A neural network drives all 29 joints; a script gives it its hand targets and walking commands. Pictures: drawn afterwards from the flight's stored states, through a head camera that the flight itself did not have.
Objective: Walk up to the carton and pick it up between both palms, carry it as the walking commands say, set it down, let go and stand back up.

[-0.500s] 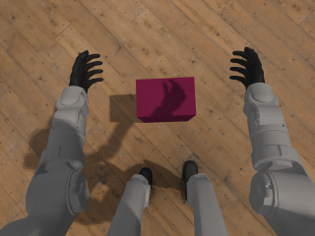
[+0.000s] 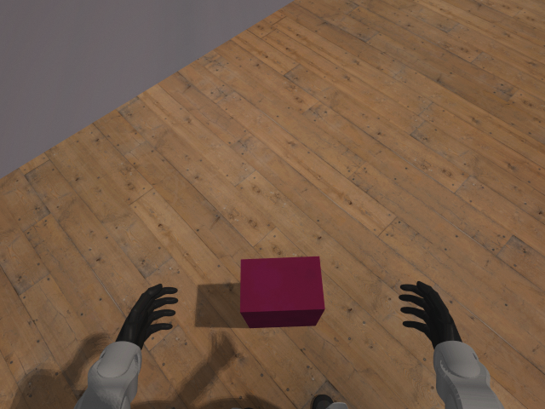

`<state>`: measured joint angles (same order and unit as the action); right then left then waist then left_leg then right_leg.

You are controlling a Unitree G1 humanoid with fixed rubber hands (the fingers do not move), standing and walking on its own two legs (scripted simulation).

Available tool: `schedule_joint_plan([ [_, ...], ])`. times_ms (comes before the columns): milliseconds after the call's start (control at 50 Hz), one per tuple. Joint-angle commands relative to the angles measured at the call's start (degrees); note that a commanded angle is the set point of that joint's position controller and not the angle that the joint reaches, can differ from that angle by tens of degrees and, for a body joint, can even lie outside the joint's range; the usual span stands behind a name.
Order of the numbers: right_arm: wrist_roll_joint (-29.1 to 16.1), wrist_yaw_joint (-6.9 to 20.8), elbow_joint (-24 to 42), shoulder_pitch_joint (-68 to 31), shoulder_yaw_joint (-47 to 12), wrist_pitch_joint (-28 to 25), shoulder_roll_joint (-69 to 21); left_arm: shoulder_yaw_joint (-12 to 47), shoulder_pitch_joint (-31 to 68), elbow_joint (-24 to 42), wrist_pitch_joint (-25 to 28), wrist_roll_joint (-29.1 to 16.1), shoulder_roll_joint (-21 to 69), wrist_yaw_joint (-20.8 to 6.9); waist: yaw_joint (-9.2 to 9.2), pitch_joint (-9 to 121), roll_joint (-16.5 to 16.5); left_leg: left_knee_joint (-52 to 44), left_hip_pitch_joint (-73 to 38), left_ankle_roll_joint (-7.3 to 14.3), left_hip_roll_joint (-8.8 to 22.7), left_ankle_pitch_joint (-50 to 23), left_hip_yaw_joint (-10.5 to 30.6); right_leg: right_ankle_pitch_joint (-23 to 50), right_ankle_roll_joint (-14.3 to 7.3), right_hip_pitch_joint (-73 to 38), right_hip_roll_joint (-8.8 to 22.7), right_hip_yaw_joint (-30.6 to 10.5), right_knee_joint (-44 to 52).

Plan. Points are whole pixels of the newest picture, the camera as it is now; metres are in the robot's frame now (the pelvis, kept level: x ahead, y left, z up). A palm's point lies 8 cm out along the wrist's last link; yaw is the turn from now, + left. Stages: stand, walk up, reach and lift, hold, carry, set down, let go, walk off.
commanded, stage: let go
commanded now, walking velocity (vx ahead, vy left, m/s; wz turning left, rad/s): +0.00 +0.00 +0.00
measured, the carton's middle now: (281, 295) +0.42 +0.02 -0.61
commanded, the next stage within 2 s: stand in 0.62 s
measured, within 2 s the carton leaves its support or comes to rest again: neither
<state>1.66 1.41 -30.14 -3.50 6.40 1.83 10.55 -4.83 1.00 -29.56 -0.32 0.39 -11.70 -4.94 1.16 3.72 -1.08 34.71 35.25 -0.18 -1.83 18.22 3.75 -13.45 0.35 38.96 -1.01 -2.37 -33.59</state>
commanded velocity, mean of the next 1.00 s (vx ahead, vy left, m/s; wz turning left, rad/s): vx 0.00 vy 0.00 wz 0.00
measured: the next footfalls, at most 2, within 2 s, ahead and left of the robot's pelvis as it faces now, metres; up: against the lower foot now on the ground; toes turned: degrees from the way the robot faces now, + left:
none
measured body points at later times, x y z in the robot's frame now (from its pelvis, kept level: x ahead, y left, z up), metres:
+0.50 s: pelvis +0.01 +0.00 +0.02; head +0.02 +0.00 +0.47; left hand +0.19 +0.23 -0.05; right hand +0.18 -0.23 -0.05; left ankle -0.03 +0.12 -0.72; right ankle +0.01 -0.12 -0.72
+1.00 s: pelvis +0.01 +0.01 +0.01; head +0.01 +0.01 +0.46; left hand +0.14 +0.30 -0.09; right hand +0.14 -0.28 -0.08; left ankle -0.03 +0.12 -0.72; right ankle +0.01 -0.12 -0.72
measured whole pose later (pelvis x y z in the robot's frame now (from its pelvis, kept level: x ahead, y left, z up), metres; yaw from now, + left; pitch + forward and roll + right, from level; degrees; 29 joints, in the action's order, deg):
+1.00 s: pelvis +0.01 +0.01 +0.01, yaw +0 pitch -2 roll +0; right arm 1.2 -1.2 -41.8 12.8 4.3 -0.4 17.5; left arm -4.0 -12.3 -42.6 -0.1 1.3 -16.8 1.9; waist -0.1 -1.0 -0.4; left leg 29.2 7.2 0.9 -1.9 20.0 3.3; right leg -15.8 1.0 11.5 -0.7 -2.9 -29.2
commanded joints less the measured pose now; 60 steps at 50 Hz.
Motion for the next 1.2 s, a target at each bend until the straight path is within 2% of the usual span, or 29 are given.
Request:
schedule_joint_plan([
  [0,-0.9,0.3,6.2,6.4,0.1,-2.1,5.0,-0.1,-6.9,7.3,1.9,0.1,-5.5,0.7,-0.16,17.9,0.0,-7.1,-11.6,-1.4,-0.2,-24.0,-2.6,22.8,0.0,-28.1,-0.7,0.8,3.6],
  [80,-1.7,0.8,9.4,11.9,-0.7,-2.2,5.4,0.9,-10.7,10.5,1.4,0.1,-5.3,0.5,-0.52,9.6,1.3,-11.7,-16.3,-1.2,-0.2,-20.6,-3.0,21.0,0.1,-34.2,-0.3,0.7,7.7],
  [140,-1.8,1.3,11.3,14.6,-1.4,-1.4,5.6,1.4,-11.6,11.7,0.2,0.1,-5.1,0.3,-1.02,3.6,1.9,-14.1,-19.2,-1.0,0.0,-16.8,-3.0,15.8,0.3,-37.1,-0.1,0.8,10.2],
  [280,-1.5,2.7,12.8,14.0,-2.8,2.3,6.4,1.1,-10.7,11.4,-3.6,0.6,-5.8,0.2,-1.1,-5.4,1.1,-16.5,-21.2,-0.1,0.4,-9.2,-3.5,7.7,0.6,-41.0,-0.3,1.7,12.3],
  [380,-1.3,2.9,12.7,14.1,-2.8,4.7,6.3,1.1,-11.0,10.9,-6.0,1.2,-5.8,0.2,-1.04,-7.4,-0.1,-16.6,-22.7,0.4,0.1,-10.0,-4.0,9.2,0.7,-42.7,-0.8,2.3,12.0],
  [480,-0.7,2.7,13.1,14.7,-2.3,6.0,5.9,1.2,-11.2,11.1,-7.5,1.5,-5.6,0.4,-1.38,-7.2,0.2,-15.8,-24.7,0.6,-0.3,-13.4,-3.8,12.2,0.6,-43.0,-1.3,2.5,11.3],
  [600,-0.4,1.4,12.2,15.6,-1.9,5.5,6.0,2.2,-11.1,12.6,-9.8,2.0,-5.4,1.9,-1.73,-6.6,0.5,-13.7,-23.9,0.3,-0.3,-15.3,-3.2,13.3,0.0,-42.8,-1.7,1.9,8.6],
  [620,-1.0,-0.2,2.9,12.4,0.2,2.1,13.6,-1.6,-10.9,2.1,-5.6,-0.7,-12.3,4.3,-0.02,-2.9,2.0,-10.4,-23.0,-1.0,1.5,-11.3,-1.8,9.6,1.1,-33.9,1.8,2.0,7.4],
  [660,-0.6,-0.8,1.4,13.6,-0.1,-0.7,12.6,-1.5,-11.0,0.2,-2.3,0.2,-11.3,5.4,-1.48,-3.0,1.4,-10.4,-24.2,-0.7,2.4,-7.9,-0.6,5.8,0.6,-30.2,2.0,0.1,8.0],
  [720,-0.5,-1.3,-1.5,13.0,-0.5,-2.1,12.0,-1.3,-9.8,-2.4,-0.4,0.6,-10.0,5.5,-1.58,-4.3,0.6,-11.1,-22.6,0.0,3.2,-6.5,1.1,5.9,0.3,-28.9,2.1,-0.7,7.8],
  [800,-0.4,-2.0,-4.5,13.5,-0.6,-2.9,12.6,-1.2,-10.5,-5.5,0.7,0.8,-10.6,6.1,-1.52,-2.9,-0.2,-10.0,-24.3,-0.1,3.9,-14.9,1.9,10.9,0.1,-29.7,2.6,-1.3,7.0],
  [880,-0.4,-2.6,-6.7,14.6,-0.3,-3.1,13.6,-1.0,-11.4,-7.7,1.1,0.9,-11.3,6.8,-1.46,-2.1,-0.1,-9.6,-25.4,-0.3,4.2,-18.2,2.2,13.3,-0.1,-30.5,2.9,-1.7,6.5],
  [1180,-0.8,-3.3,-11.5,15.8,-1.0,-3.3,14.7,0.1,-11.9,-13.7,1.4,0.8,-12.6,7.5,-1.17,-4.1,0.8,-11.5,-24.7,0.0,4.9,-14.7,3.2,12.3,-0.6,-31.2,4.3,-3.4,7.8],
])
